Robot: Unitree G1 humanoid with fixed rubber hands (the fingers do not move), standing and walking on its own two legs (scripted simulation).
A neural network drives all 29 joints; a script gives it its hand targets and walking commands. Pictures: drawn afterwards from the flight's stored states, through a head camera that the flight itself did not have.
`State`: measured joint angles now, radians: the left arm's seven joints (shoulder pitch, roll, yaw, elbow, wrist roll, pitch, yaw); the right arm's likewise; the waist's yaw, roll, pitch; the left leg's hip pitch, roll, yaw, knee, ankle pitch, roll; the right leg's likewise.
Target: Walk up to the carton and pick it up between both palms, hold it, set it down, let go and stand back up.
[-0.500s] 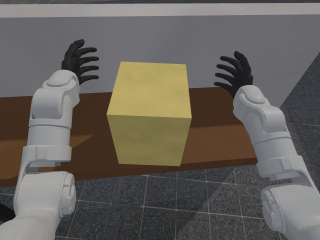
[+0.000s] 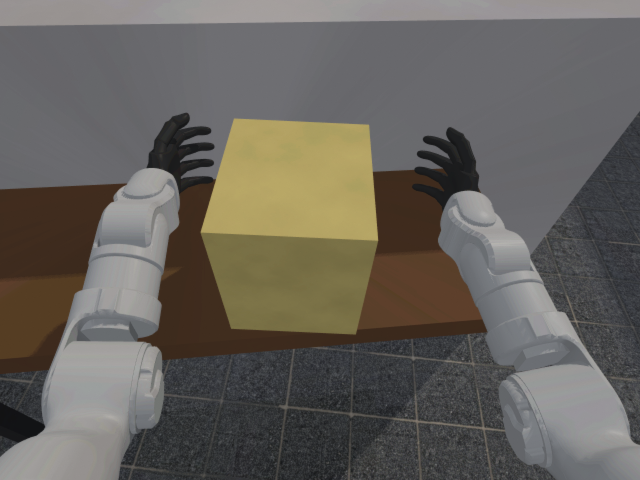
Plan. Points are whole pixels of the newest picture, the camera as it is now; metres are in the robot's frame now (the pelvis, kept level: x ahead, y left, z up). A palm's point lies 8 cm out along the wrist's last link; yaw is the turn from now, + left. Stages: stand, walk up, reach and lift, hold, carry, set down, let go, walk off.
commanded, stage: reach and lift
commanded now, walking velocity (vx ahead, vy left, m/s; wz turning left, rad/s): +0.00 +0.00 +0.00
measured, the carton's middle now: (297, 230) +0.42 +0.02 +0.05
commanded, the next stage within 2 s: none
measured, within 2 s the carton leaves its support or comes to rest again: neither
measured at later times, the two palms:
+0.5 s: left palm (187, 199) +0.43 +0.16 +0.12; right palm (436, 213) +0.39 -0.15 +0.11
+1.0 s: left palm (188, 202) +0.43 +0.16 +0.12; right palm (407, 215) +0.40 -0.12 +0.11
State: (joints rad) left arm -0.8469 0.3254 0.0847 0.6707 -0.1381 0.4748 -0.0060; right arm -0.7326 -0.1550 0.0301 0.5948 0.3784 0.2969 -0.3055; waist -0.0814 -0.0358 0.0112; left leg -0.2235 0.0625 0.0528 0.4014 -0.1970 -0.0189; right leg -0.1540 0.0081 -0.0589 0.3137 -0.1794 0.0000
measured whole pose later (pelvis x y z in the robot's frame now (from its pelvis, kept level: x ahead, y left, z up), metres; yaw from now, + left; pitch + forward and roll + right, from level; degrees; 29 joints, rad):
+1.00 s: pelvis -0.02 +0.01 +0.00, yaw +0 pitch +7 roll -2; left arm -0.91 0.15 0.12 0.88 0.00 0.20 0.09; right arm -0.82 0.04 -0.18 0.88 0.12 0.05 -0.32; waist -0.06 -0.04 -0.06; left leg -0.42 0.06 0.04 0.47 -0.19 -0.01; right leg -0.32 0.01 -0.07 0.35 -0.15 0.01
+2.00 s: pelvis +0.01 +0.01 +0.00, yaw +3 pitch -4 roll -1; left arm -0.78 -0.06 0.45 0.67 0.47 0.21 -0.12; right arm -0.65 0.22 -0.48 0.80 -0.27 -0.17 -0.18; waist -0.05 -0.09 0.08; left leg -0.08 0.02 0.01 0.33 -0.19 -0.01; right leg 0.01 -0.02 -0.10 0.24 -0.18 0.02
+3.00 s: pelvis -0.03 +0.00 +0.00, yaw +2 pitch -6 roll +0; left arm -0.82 -0.04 0.34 0.57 0.39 0.43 -0.02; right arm -0.74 0.09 -0.30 0.83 -0.06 -0.04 -0.18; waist -0.05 -0.12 0.05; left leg -0.10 0.03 0.03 0.33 -0.13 -0.01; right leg -0.04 -0.02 -0.09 0.30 -0.16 0.00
